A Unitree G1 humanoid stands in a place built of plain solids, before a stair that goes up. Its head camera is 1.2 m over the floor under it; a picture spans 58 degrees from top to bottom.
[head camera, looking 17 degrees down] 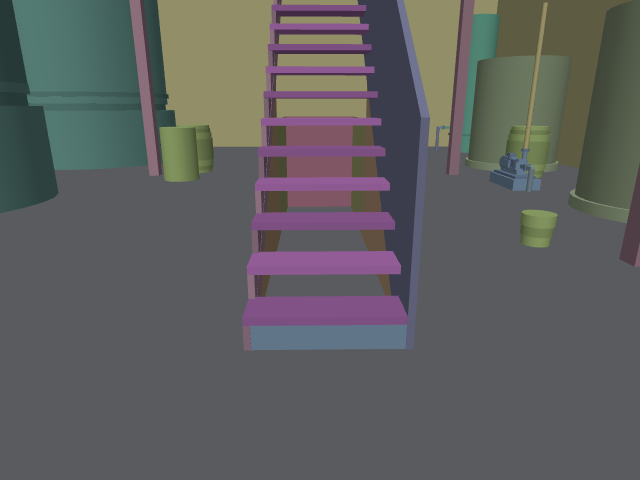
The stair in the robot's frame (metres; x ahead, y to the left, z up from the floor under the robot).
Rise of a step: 0.19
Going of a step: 0.23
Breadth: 0.88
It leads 1 degrees to the left of straight ahead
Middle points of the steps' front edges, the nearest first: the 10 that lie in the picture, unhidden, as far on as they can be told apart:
1.98 -0.05 0.19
2.21 -0.04 0.38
2.43 -0.04 0.56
2.66 -0.04 0.75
2.89 -0.03 0.94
3.12 -0.03 1.13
3.35 -0.02 1.32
3.57 -0.02 1.50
3.80 -0.02 1.69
4.03 -0.01 1.88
